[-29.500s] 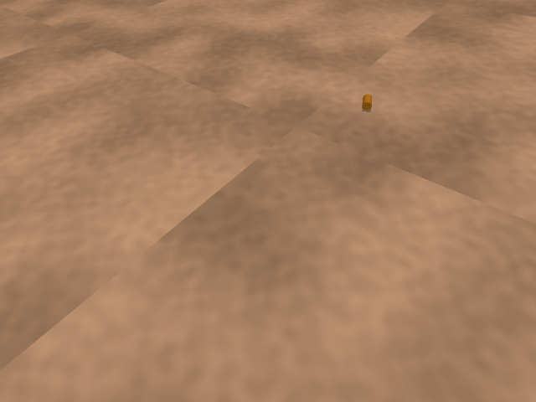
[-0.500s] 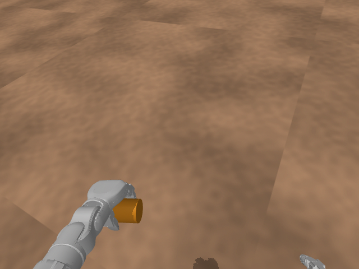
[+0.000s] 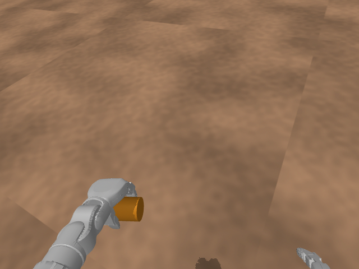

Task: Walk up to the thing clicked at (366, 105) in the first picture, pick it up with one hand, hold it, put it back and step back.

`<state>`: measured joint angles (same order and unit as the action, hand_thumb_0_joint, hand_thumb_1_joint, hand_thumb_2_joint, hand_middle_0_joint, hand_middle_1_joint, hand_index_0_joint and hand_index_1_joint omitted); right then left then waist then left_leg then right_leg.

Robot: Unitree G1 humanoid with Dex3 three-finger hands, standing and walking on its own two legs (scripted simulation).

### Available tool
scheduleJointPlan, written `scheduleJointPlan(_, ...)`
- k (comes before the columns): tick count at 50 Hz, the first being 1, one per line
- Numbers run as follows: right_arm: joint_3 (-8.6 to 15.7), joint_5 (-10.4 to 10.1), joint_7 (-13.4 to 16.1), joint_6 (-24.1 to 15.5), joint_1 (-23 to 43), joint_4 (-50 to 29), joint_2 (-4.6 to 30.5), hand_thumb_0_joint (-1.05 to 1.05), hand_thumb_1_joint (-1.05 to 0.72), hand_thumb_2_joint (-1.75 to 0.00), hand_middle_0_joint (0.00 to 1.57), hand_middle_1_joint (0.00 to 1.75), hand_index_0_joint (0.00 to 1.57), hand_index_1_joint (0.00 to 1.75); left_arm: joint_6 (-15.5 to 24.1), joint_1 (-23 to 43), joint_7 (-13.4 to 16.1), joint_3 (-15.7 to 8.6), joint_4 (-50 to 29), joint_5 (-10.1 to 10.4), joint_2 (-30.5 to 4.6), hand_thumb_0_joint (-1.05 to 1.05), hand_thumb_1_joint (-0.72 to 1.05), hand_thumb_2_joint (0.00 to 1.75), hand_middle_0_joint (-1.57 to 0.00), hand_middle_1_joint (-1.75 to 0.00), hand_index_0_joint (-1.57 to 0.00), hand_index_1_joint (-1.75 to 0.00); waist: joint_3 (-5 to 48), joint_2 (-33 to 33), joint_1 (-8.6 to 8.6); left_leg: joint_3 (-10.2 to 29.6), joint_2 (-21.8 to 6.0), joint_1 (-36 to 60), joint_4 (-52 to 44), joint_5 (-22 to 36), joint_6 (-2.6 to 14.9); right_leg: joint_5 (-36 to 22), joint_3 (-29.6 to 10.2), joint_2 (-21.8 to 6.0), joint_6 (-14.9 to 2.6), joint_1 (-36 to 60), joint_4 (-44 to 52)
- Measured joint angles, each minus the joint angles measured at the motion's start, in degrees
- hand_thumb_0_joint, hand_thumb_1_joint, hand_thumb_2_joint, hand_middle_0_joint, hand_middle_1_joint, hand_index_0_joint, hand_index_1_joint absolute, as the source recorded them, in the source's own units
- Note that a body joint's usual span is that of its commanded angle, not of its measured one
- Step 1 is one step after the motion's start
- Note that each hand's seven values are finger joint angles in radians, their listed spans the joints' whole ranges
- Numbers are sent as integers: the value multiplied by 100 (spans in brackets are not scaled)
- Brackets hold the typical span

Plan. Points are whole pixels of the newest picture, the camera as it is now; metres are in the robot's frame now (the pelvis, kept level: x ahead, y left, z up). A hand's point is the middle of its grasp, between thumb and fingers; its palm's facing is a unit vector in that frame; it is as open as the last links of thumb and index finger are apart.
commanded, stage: hold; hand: left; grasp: from above
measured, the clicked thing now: (120, 208) +0.30 +0.21 -0.06
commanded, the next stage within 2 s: crouch in 0.32 s
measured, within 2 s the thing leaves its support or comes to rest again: neither
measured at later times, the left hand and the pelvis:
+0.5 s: hand (112, 205) +0.29 +0.23 -0.04, palm faces -0.47 -0.03 -0.88, open 8.6 cm; pelvis +0.01 +0.01 +0.00, yaw +0 degrees
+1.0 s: hand (129, 215) +0.34 +0.24 -0.22, palm faces -0.41 +0.07 -0.91, open 8.7 cm; pelvis -0.05 +0.01 -0.12, yaw +1 degrees
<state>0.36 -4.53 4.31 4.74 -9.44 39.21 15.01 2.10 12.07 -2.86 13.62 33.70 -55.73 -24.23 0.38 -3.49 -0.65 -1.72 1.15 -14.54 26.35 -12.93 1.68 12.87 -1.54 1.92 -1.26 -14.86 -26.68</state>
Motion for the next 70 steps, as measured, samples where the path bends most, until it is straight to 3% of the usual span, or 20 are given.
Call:
scheduleJointPlan(14, 55, 12, -17, 57, -57, 88, -3, 1, -89, -90, 20, 30, 20, 30, 36, 83, 115, -50, 133, -54, -20, 0, 23, 21, -86, -26, -89, -25, 52, 35, 10, 28, 5, 36, -23, -47, 10, 34, 23, -4, 8, 64, 67)
scheduleJointPlan(25, 76, -14, -31, 115, -109, -45, 31, 1, -89, -90, 20, 30, 20, 30, 71, 38, -31, -20, 110, -52, -28, 0, 24, 20, -86, -24, -89, -23, 49, 43, 42, -10, 22, 77, -51, -43, 36, 19, -16, -21, 32, 97, 95)
scheduleJointPlan(29, 55, 2, -39, 130, -98, -69, 17, 1, -89, -90, 20, 30, 20, 30, 131, 66, 102, -38, 276, -99, 2, 0, 24, 21, -85, -24, -89, -23, 12, 74, 62, 6, 35, 8, 0, -42, 43, 28, 2, -34, 39, 33, 41)
scheduleJointPlan(33, 41, 48, -77, 125, -81, -66, -9, 1, -89, -90, 20, 30, 20, 30, 223, 251, 454, -31, 708, -260, 62, 0, 23, 23, -85, -24, -89, -23, 21, 145, 91, 45, 46, -312, 247, -99, 42, 97, 51, -46, 41, -266, -196)
scheduleJointPlan(41, 129, 251, -269, 11, -76, -47, 41, 1, -89, -90, 20, 30, 20, 30, 456, 1179, 1368, -49, 2019, -836, 96, 0, 23, 25, -85, -25, -88, -24, 365, 300, 245, 139, 7, -2438, 2103, -701, 34, 677, 212, -13, 39, -2300, -1929)
scheduleJointPlan(45, 222, 348, -339, -60, -180, -19, 123, 1, -89, -90, 20, 30, 20, 30, 503, 1735, 1800, -178, 2598, -1116, 54, -1, 22, 26, -84, -28, -87, -27, 680, 302, 376, 155, -31, -3840, 3371, -1116, 49, 1087, 275, 20, 43, -3674, -3145)
scheduleJointPlan(48, 263, 412, -343, -113, -258, 48, 157, 1, -89, -90, 20, 30, 20, 30, 443, 2182, 2030, -317, 3048, -1203, 3, -1, 22, 26, -84, -29, -87, -28, 819, 273, 511, 151, -39, -4762, 4181, -1380, 82, 1325, 306, 21, 57, -4587, -3939)
scheduleJointPlan(58, 269, 540, -308, -314, -647, 246, 32, 1, -89, -90, 20, 30, 20, 30, 261, 3031, 2120, -726, 3681, -1114, -197, 0, 22, 25, -85, -28, -88, -27, 1095, 80, 856, 119, -49, -7239, 6200, -1862, 148, 1815, 377, -5, 76, -7040, -5943)
scheduleJointPlan(70, -8, 724, -507, -586, -502, 261, -110, 1, -89, -90, 20, 30, 20, 30, 647, 3529, 2177, -1180, 4187, -1436, -670, 0, 21, 26, -86, -27, -89, -26, 1156, 45, 1166, 191, -26, -9236, 7898, -2223, 173, 2221, 553, -75, 52, -8957, -7603)
